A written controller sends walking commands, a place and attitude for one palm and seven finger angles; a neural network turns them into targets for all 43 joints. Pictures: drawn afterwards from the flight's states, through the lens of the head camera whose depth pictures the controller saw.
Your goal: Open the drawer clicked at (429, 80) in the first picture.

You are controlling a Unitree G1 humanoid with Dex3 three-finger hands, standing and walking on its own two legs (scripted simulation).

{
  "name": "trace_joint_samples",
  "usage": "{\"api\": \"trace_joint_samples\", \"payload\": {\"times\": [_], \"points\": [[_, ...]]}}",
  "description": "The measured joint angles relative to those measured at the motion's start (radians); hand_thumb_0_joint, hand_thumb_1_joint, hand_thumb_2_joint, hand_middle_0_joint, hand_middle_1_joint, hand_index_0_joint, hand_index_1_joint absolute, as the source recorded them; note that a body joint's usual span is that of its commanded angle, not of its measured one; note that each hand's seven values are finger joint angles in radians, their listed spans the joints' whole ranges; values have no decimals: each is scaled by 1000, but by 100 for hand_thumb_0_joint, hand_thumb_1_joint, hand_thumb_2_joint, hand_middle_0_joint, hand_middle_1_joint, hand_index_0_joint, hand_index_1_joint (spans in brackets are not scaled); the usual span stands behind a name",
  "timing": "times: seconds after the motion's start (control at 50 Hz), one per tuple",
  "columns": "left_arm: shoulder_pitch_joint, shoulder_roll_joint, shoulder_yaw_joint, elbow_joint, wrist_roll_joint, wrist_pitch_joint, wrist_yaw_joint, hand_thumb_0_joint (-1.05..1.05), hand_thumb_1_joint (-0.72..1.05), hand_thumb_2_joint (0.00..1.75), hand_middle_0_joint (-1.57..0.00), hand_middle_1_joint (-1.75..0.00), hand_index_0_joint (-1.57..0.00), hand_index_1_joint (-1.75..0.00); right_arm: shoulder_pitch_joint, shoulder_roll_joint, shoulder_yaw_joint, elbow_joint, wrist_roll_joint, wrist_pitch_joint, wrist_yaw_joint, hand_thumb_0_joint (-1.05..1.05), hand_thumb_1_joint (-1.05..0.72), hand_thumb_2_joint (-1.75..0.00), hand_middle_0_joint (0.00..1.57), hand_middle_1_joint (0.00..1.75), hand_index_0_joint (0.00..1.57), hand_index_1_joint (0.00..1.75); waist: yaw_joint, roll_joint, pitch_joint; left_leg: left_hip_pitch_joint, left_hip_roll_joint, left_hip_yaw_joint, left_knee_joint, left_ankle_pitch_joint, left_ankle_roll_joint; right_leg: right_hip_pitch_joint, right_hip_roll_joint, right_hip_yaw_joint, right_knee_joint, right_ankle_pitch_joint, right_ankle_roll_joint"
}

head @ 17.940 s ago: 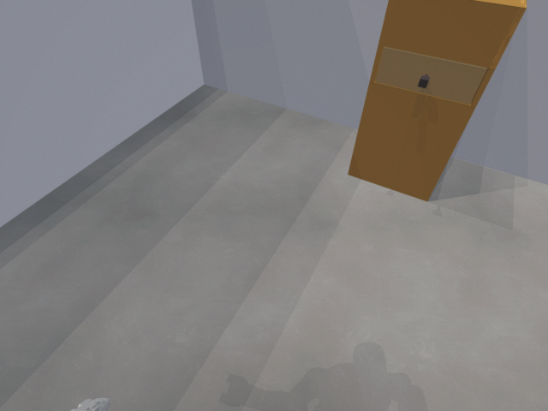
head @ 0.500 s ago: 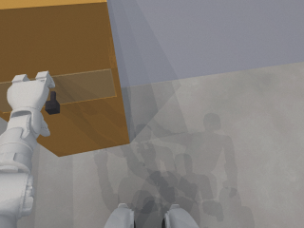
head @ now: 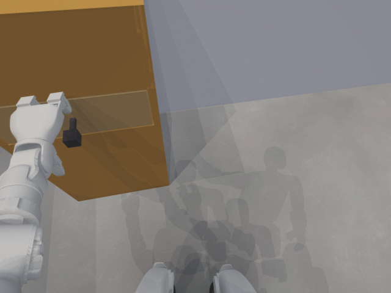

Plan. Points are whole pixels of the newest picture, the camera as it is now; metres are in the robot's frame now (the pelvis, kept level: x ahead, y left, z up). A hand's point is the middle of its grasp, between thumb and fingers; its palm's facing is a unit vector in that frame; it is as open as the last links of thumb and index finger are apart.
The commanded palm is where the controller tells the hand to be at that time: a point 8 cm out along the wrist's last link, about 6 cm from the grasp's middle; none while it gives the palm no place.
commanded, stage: re-aim the fingers above the handle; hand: left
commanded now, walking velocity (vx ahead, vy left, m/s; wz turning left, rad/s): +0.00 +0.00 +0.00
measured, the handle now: (72, 132) +0.49 +0.30 -0.07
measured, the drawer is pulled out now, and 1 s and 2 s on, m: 0.00 0.00 0.00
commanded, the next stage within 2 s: lower the fingers behind the handle in 0.80 s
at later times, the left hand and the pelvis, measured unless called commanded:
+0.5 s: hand (54, 133) +0.45 +0.31 -0.01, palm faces -0.07 -0.03 -1.00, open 13.8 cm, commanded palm +0.45 +0.29 +0.05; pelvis +0.00 +0.00 +0.00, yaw +0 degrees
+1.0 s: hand (56, 133) +0.45 +0.31 -0.01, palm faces -0.07 -0.02 -1.00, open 13.8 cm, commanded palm +0.45 +0.29 +0.04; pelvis +0.00 +0.00 +0.00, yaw +0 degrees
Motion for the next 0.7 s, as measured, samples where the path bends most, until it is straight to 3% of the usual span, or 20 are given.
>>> {"api": "trace_joint_samples", "payload": {"times": [0.32, 0.46, 0.7], "points": [[-15, -8, -6, 19, -4, 35, -5, 0, -49, 30, -31, -120, -32, -120, -5, 2, 11, -3, 2, 8, 0, 0, -91, -90, 20, 30, 20, 30, -10, -2, 6, 14, 1, 2, -12, 0, 1, 13, 1, 3, -12, 2, 0], [-22, 14, 1, 16, -7, 15, -23, 0, -49, 30, -31, -120, -33, -120, 10, 0, 6, 0, 1, 1, -6, 0, -91, -90, 20, 30, 20, 30, -12, -1, 6, -2, 3, 1, -4, -3, 0, -2, 3, 2, -6, -1, 0], [-6, 0, 3, -1, -3, 10, -4, 0, -49, 30, -31, -120, -32, -120, 10, -1, -1, 13, -2, 5, 1, 0, -91, -90, 20, 30, 20, 30, -8, 1, 3, -10, 3, 0, 7, -10, 1, -8, 3, 0, 3, -7, 1]]}}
